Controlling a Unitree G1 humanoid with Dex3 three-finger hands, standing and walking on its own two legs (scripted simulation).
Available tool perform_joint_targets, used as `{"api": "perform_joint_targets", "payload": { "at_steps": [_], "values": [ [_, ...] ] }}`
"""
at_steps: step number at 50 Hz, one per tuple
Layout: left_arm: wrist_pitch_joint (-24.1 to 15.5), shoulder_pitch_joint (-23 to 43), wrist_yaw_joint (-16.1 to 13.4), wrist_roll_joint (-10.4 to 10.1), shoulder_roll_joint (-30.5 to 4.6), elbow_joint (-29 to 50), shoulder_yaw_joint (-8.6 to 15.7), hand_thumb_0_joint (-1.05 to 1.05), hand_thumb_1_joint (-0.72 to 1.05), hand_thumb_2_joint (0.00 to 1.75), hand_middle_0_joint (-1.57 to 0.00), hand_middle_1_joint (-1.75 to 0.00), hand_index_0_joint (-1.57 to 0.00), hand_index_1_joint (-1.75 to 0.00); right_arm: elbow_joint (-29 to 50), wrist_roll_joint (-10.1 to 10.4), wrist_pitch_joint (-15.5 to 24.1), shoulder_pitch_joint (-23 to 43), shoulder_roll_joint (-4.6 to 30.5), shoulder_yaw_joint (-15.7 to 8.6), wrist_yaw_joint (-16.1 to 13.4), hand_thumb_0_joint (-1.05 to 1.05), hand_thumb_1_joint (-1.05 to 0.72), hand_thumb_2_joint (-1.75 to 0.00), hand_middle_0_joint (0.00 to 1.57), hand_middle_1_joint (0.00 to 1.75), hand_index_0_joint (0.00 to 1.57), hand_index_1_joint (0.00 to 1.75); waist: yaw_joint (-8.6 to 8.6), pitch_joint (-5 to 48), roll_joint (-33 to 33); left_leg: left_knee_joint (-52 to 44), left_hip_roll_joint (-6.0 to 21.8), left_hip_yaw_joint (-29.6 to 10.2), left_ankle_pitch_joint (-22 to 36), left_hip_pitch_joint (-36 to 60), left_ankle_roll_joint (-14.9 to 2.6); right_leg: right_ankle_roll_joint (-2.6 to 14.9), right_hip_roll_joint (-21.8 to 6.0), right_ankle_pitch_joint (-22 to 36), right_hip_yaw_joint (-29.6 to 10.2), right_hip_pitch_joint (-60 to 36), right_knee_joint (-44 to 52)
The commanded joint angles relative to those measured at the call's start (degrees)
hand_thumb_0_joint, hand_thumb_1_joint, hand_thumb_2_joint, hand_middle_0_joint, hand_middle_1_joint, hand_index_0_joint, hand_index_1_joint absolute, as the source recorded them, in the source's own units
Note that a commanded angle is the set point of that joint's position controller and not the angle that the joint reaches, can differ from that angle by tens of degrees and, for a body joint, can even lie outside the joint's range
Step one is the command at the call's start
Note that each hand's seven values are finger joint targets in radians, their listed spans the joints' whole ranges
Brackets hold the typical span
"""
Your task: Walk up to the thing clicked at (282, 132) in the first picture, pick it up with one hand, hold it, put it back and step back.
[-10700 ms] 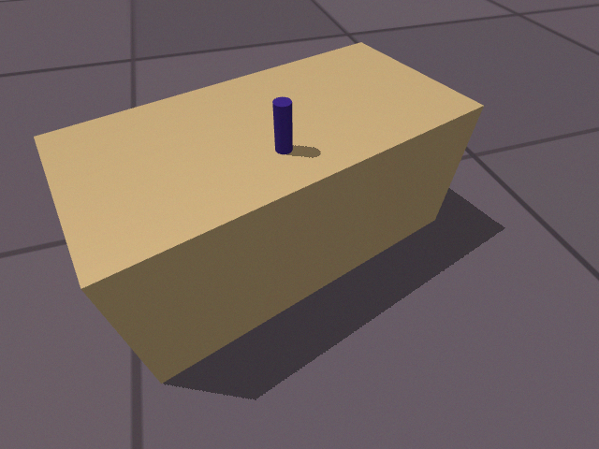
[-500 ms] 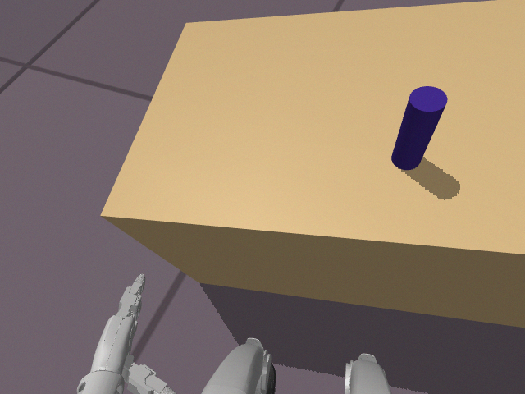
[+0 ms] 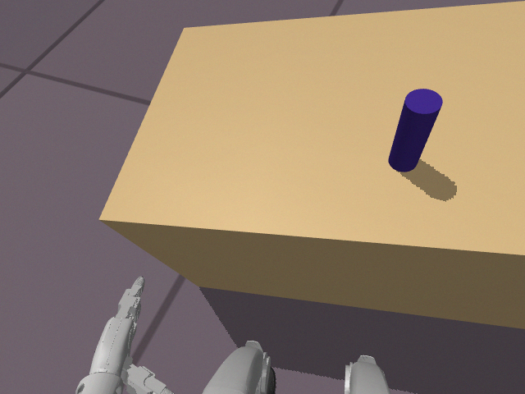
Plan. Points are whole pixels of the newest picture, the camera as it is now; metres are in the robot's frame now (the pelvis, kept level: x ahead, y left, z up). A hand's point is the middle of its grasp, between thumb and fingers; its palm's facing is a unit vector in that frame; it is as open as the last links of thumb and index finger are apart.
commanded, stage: go down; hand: right
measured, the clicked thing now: (411, 134) +0.55 -0.16 -0.01
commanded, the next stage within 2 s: approach in 0.12 s
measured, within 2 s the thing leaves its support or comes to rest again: neither
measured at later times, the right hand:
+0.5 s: hand out of the picture +0.47 -0.32 +0.06, palm faces +0.13 +0.99 +0.02, open 17.5 cm
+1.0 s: hand (442, 158) +0.52 -0.21 -0.04, palm faces +0.12 +0.99 +0.01, open 17.4 cm
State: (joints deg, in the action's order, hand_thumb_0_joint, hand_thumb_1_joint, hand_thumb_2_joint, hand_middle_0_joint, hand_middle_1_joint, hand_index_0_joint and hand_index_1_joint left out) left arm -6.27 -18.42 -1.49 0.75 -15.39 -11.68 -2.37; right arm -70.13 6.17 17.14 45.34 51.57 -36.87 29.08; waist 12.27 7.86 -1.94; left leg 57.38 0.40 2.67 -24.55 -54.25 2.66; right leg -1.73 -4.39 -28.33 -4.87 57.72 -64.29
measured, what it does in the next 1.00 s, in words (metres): lowers itself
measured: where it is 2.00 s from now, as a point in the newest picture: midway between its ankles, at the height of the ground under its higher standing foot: outside the picture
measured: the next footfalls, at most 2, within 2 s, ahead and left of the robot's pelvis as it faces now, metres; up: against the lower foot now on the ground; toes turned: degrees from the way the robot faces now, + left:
none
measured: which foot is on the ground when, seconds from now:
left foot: down 0.00-1.00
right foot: down 0.00-1.00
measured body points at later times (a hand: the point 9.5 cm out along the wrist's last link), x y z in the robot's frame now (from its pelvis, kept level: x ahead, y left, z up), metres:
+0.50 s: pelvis -0.01 +0.00 -0.01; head +0.12 -0.06 +0.42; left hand +0.16 +0.25 -0.01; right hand +0.46 -0.37 +0.07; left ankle +0.02 +0.16 -0.66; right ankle +0.01 -0.13 -0.66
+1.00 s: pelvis -0.02 +0.01 -0.05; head +0.16 -0.06 +0.36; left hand +0.14 +0.27 -0.02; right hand +0.51 -0.27 -0.04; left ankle +0.02 +0.16 -0.66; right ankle +0.01 -0.13 -0.66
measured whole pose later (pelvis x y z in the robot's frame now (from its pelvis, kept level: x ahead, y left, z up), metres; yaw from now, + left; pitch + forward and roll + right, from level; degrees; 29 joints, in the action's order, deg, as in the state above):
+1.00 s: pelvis -0.02 +0.01 -0.05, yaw +2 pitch +29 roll +6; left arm -3.3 -23.1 2.0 5.2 -13.3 6.5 1.0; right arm -65.6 -0.5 24.7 48.9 37.4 -32.3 10.9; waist 18.2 8.4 -0.9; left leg 71.7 -1.0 2.9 -28.4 -72.3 2.1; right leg -2.7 -5.4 -32.5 -6.4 75.3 -78.5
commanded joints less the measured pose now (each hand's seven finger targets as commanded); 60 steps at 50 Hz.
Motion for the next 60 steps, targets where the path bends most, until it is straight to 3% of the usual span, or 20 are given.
{"api": "perform_joint_targets", "payload": {
  "at_steps": [1, 5, 8, 11, 13, 17, 19, 21, 23, 27, 29, 34, 38, 41, 43, 48, 51, 54, 56, 60],
  "values": [
    [-2.99, 1.84, -1.50, 0.07, -12.40, 12.43, 7.03, 0.00, -0.55, 0.05, -0.05, -0.05, -0.05, -0.05, 17.75, 1.05, 4.37, 23.19, 22.91, -3.32, -0.32, 0.00, 0.58, -0.04, 0.06, 0.05, 0.06, 0.05, -2.10, 31.45, 18.89, -4.15, -1.83, 0.26, 17.03, 10.06, -3.69, 1.62, 1.64, 26.34, 1.28, -26.02, 7.48],
    [-1.87, -5.00, -0.89, -0.40, -8.63, 2.92, 4.51, 0.00, -0.54, 0.05, -0.05, -0.05, -0.05, -0.05, 8.29, 1.99, 2.42, 13.95, 15.78, 0.01, 0.59, 0.00, 0.57, -0.03, 0.06, 0.05, 0.06, 0.05, -1.61, 20.70, 16.79, -5.19, -2.12, 0.74, 15.05, 7.29, -3.54, 1.79, 1.99, 25.12, 1.62, -21.77, 8.04],
    [-2.76, 3.38, -1.63, -0.14, -10.89, 10.89, 5.53, 0.00, -0.55, 0.05, -0.05, -0.05, -0.05, -0.05, 17.91, 1.57, 4.41, 24.62, 22.65, -2.57, -0.49, 0.00, 0.55, -0.03, 0.07, 0.05, 0.06, 0.05, -2.34, 28.68, 19.56, -4.64, -2.00, 0.48, 13.64, 9.42, -3.91, 1.56, 1.68, 22.27, 1.25, -24.94, 9.04],
    [-2.22, -2.76, -0.99, -0.36, -8.22, 6.03, 3.61, 0.00, -0.57, 0.05, -0.05, -0.04, -0.04, -0.05, 4.39, 1.69, 2.40, 12.13, 12.95, 1.76, 0.06, 0.00, 0.61, -0.03, 0.04, 0.05, 0.05, 0.05, -1.33, 18.52, 15.25, -5.85, -2.11, 0.57, 12.10, 7.69, -3.62, 2.16, 2.21, 17.65, 1.82, -19.03, 9.44],
    [-3.11, 2.69, -1.59, -0.13, -9.81, 13.30, 4.46, 0.00, -0.54, 0.03, -0.06, -0.05, -0.06, -0.05, 20.01, 1.50, 4.86, 26.43, 22.10, -2.23, -0.95, 0.00, 0.55, -0.04, 0.05, 0.04, 0.05, 0.04, -1.95, 30.55, 18.62, -5.15, -1.85, 0.04, 14.91, 11.41, -3.66, 1.85, 1.87, 20.75, 1.66, -24.71, 8.76],
    [-2.65, -2.62, -0.82, -0.08, -7.41, 6.52, 2.90, 0.00, -0.54, 0.03, -0.06, -0.06, -0.06, -0.05, 5.47, 1.84, 2.65, 15.27, 8.48, 4.81, -0.51, 0.00, 0.53, -0.04, 0.05, 0.04, 0.05, 0.04, 0.29, 17.29, 14.03, -5.34, -2.02, 0.38, 12.78, 6.41, -3.47, 2.32, 2.15, 17.18, 1.77, -17.30, 8.59],
    [-3.51, 2.20, -1.49, 0.25, -10.43, 13.79, 5.46, 0.00, -0.54, 0.04, -0.06, -0.06, -0.06, -0.06, 16.08, 1.34, 4.79, 25.44, 14.66, 2.12, -1.88, 0.00, 0.52, -0.04, 0.06, 0.04, 0.06, 0.04, 0.47, 26.66, 16.46, -4.20, -2.08, 0.28, 12.77, 7.11, -3.71, 1.92, 1.46, 17.92, 1.21, -22.07, 8.21],
    [-2.83, -3.78, -1.47, 0.52, -11.94, 9.79, 8.47, 0.00, -0.53, 0.03, -0.06, -0.06, -0.06, -0.05, 10.56, 1.49, 4.12, 21.65, 10.74, 3.80, -2.29, 0.00, 0.51, -0.05, 0.05, 0.04, 0.05, 0.04, 1.83, 22.39, 15.74, -3.60, -2.06, 0.23, 12.84, 4.80, -3.70, 1.97, 1.62, 17.95, 1.47, -20.04, 7.15],
    [-3.07, -3.27, -0.32, 0.59, -8.05, 7.88, 4.78, 0.00, -0.54, 0.03, -0.06, -0.06, -0.06, -0.06, 6.01, 1.43, 3.95, 18.52, 3.64, 6.94, -2.87, 0.00, 0.51, -0.05, 0.05, 0.04, 0.05, 0.04, 1.33, 16.05, 14.84, -2.60, -2.30, 0.52, 10.67, 1.04, -3.66, 1.87, 1.71, 15.81, 1.40, -15.07, 6.88],
    [-3.41, -3.44, -0.88, 1.56, -13.22, 15.44, 10.98, 0.00, -0.53, 0.03, -0.06, -0.06, -0.06, -0.05, 11.69, 0.10, 6.86, 24.20, 9.14, 3.70, -5.35, 0.00, 0.49, -0.05, 0.05, 0.04, 0.05, 0.04, 3.26, 25.89, 14.92, -0.32, -2.23, 0.08, 12.78, 2.92, -3.62, 1.87, 1.63, 16.41, 1.33, -16.66, 3.92],
    [-3.39, -4.74, -0.26, 1.86, -10.67, 15.64, 9.16, 0.00, -0.53, 0.03, -0.06, -0.06, -0.06, -0.05, 9.96, -0.26, 7.51, 22.84, 4.52, 5.20, -6.03, 0.00, 0.49, -0.05, 0.06, 0.04, 0.06, 0.04, 3.66, 25.34, 15.90, 1.27, -2.48, 0.50, 13.84, 1.05, -3.65, 1.58, 1.65, 20.05, 1.11, -16.20, 2.44],
    [-2.99, -5.03, 0.47, 2.74, -10.65, 20.84, 9.92, 0.00, -0.56, 0.04, -0.06, -0.06, -0.06, -0.06, 8.61, -2.46, 11.57, 22.55, 9.19, 0.48, -10.15, 0.00, 0.47, -0.03, 0.07, 0.03, 0.06, 0.03, 3.41, 26.54, 17.39, 4.80, -2.52, 0.21, 14.07, -1.06, -3.92, 1.29, 1.65, 19.77, 1.25, -10.99, -1.64],
    [-2.38, -5.42, 1.02, 3.53, -10.35, 30.92, 9.96, 0.00, -0.55, 0.04, -0.06, -0.06, -0.06, -0.05, 17.73, -4.39, 14.84, 28.45, 12.51, -2.08, -13.68, 0.00, 0.51, -0.02, 0.06, 0.04, 0.06, 0.04, 3.92, 39.61, 22.61, 7.04, -2.68, -0.20, 18.00, 2.88, -3.78, 1.28, 1.70, 24.46, 1.73, -15.60, -5.04],
    [-1.20, -10.10, 1.86, 3.94, -7.06, 25.18, 8.50, 0.00, -0.53, 0.03, -0.05, -0.06, -0.06, -0.05, 9.68, -5.18, 13.18, 21.46, 0.25, 4.26, -14.88, 0.00, 0.51, -0.03, 0.06, 0.04, 0.05, 0.04, 5.63, 31.33, 23.52, 6.98, -3.00, 0.29, 17.13, -1.69, -3.66, 1.09, 1.65, 23.46, 1.58, -12.04, -5.35],
    [-0.85, -5.44, 1.64, 4.11, -9.22, 30.00, 10.47, 0.00, -0.53, 0.03, -0.06, -0.06, -0.06, -0.05, 19.36, -5.74, 13.38, 28.54, 5.05, 1.92, -16.86, 0.00, 0.50, -0.03, 0.06, 0.04, 0.05, 0.04, 4.62, 36.60, 26.41, 7.95, -2.94, 0.11, 14.95, -3.12, -3.89, 0.53, 0.77, 22.91, 1.05, -15.22, -5.02],
    [0.84, -7.79, 2.04, 4.32, -8.96, 26.38, 11.24, 0.00, -0.53, 0.03, -0.06, -0.06, -0.06, -0.05, 11.90, -6.62, 10.17, 20.44, -6.10, 7.02, -18.84, 0.00, 0.49, -0.03, 0.05, 0.04, 0.05, 0.04, 5.49, 27.98, 22.38, 8.13, -3.67, 1.49, 11.55, -7.50, -4.10, 0.55, 0.12, 21.18, 0.28, -11.02, -4.41],
    [1.42, -4.13, 1.75, 4.24, -10.23, 33.16, 12.08, 0.00, -0.54, 0.04, -0.05, -0.06, -0.06, -0.06, 21.57, -6.50, 11.02, 29.25, -2.13, 4.81, -20.63, 0.00, 0.53, -0.03, 0.05, 0.04, 0.04, 0.04, 5.17, 38.46, 21.79, 8.29, -3.73, 1.21, 13.64, -1.90, -4.10, 1.14, 0.31, 20.58, 0.64, -14.00, -4.77],
    [2.63, -9.34, 1.87, 3.55, -9.06, 28.56, 11.38, 0.00, -0.54, 0.03, -0.05, -0.06, -0.06, -0.05, 11.86, -6.70, 9.73, 19.96, -5.71, 5.54, -21.29, 0.00, 0.51, -0.03, 0.05, 0.04, 0.05, 0.04, 5.98, 28.06, 14.96, 6.75, -3.67, 0.87, 14.76, 0.11, -3.37, 2.28, 1.22, 15.45, 1.24, -4.11, -4.64],
    [2.41, -4.78, 1.68, 3.73, -8.99, 33.69, 10.56, 0.00, -0.54, 0.03, -0.05, -0.06, -0.06, -0.05, 21.22, -6.94, 11.39, 28.73, -0.30, 2.44, -22.47, 0.00, 0.52, -0.04, 0.05, 0.04, 0.04, 0.04, 4.45, 35.44, 15.78, 7.52, -3.28, -0.20, 15.86, 3.50, -3.25, 2.34, 1.33, 15.79, 1.74, -5.30, -4.98],
    [3.15, -10.61, 2.24, 3.60, -7.16, 28.40, 9.87, 0.00, -0.52, 0.02, -0.05, -0.06, -0.06, -0.05, 10.57, -7.28, 11.29, 21.29, -6.80, 5.84, -23.10, 0.00, 0.48, -0.03, 0.05, 0.04, 0.05, 0.04, 5.51, 24.73, 14.24, 6.53, -3.62, 0.17, 11.27, -1.10, -3.42, 2.29, 1.71, 11.07, 1.88, -1.88, -3.72]
  ]
}}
